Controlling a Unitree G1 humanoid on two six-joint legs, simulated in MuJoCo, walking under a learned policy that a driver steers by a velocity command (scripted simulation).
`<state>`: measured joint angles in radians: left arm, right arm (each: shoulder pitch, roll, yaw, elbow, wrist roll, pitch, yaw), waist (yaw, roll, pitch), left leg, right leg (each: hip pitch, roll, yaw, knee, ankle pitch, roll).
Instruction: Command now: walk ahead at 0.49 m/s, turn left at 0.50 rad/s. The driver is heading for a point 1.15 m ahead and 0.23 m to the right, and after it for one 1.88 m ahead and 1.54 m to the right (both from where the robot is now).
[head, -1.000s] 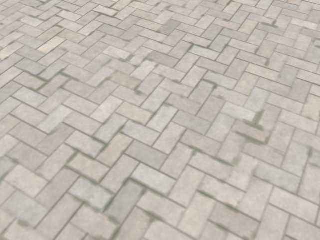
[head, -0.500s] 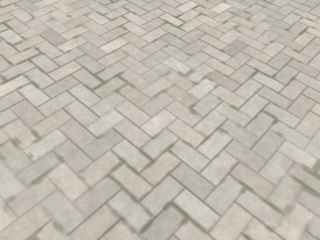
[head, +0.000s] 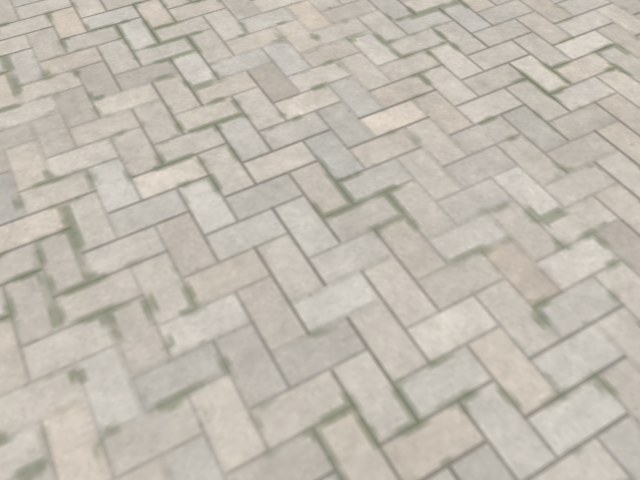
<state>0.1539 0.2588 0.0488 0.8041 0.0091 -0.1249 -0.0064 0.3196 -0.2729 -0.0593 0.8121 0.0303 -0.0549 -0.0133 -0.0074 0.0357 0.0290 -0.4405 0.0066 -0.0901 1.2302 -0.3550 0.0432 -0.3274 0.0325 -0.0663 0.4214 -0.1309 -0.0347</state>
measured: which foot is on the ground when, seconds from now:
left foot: up 0.00-0.34, down 0.36-0.92, up 0.94-1.00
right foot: down 0.00-0.36, up 0.38-0.90, down 0.92-1.00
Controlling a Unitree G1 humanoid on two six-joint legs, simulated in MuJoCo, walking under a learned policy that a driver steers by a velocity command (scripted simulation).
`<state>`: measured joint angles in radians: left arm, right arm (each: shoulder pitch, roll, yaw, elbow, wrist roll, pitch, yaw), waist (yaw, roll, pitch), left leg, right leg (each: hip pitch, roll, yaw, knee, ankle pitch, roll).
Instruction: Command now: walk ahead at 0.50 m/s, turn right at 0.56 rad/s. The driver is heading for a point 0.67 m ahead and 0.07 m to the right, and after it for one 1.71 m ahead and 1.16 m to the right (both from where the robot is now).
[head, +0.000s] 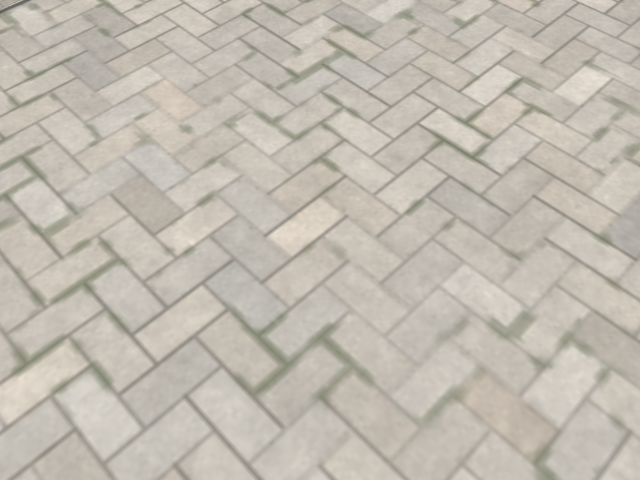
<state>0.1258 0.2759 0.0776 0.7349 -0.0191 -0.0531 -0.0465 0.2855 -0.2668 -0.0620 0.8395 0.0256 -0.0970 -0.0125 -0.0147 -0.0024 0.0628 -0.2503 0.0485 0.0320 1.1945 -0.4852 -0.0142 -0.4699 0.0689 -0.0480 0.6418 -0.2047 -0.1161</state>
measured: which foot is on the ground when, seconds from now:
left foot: up 0.00-0.38, down 0.40-0.92, up 0.94-1.00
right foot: down 0.00-0.42, up 0.44-0.88, down 0.90-1.00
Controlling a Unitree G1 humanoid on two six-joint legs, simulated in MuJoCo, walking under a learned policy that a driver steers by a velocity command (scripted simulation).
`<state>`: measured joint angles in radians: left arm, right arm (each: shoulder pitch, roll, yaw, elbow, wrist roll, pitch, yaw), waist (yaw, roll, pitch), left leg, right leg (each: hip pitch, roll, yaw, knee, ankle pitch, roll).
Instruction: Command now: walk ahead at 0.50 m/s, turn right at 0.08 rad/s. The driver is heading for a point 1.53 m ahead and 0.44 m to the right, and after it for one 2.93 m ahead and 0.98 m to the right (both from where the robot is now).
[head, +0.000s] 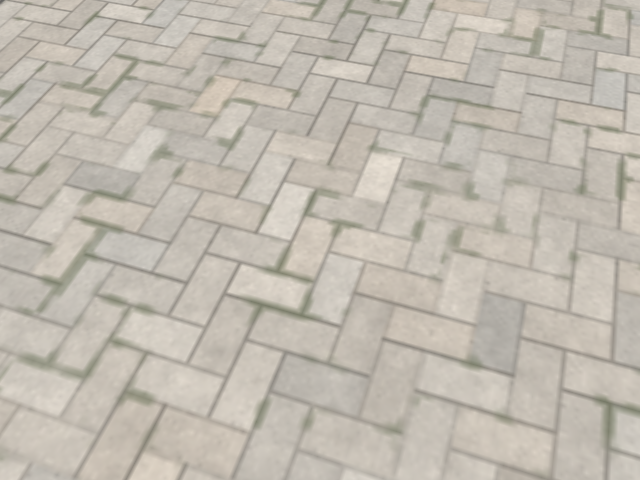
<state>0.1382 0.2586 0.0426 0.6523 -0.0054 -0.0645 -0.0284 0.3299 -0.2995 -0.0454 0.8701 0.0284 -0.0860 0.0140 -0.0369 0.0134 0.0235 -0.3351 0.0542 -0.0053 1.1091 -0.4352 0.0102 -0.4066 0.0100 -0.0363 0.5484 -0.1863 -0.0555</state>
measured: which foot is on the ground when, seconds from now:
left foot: up 0.00-0.40, down 0.42-0.96, up 0.98-1.00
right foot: down 0.00-0.44, up 0.46-0.96, down 0.98-1.00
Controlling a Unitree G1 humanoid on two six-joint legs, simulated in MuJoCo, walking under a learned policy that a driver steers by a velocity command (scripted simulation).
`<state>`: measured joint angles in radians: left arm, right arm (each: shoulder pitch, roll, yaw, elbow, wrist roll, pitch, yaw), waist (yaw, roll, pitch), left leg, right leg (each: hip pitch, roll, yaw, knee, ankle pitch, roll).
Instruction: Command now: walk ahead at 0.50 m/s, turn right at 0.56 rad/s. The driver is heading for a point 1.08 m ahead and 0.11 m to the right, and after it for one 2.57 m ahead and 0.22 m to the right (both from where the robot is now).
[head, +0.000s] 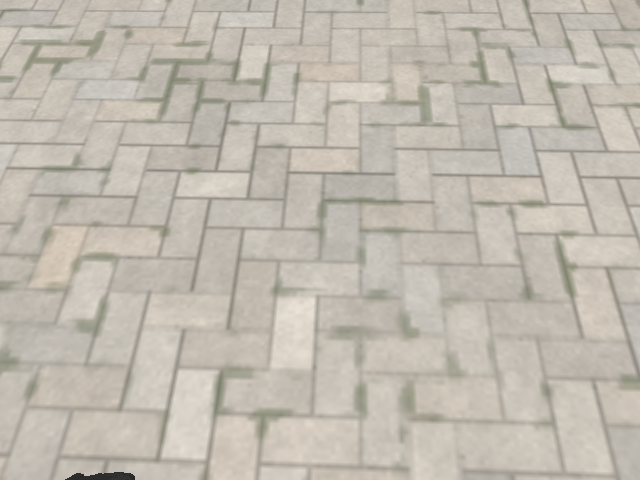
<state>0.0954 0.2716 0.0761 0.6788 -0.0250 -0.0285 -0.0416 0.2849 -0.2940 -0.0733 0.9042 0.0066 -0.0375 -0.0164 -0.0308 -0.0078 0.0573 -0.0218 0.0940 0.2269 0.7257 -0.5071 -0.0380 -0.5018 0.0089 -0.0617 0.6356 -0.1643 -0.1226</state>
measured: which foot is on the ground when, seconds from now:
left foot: up 0.00-0.44, down 0.46-0.96, up 0.98-1.00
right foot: down 0.00-0.46, up 0.48-0.92, down 0.94-1.00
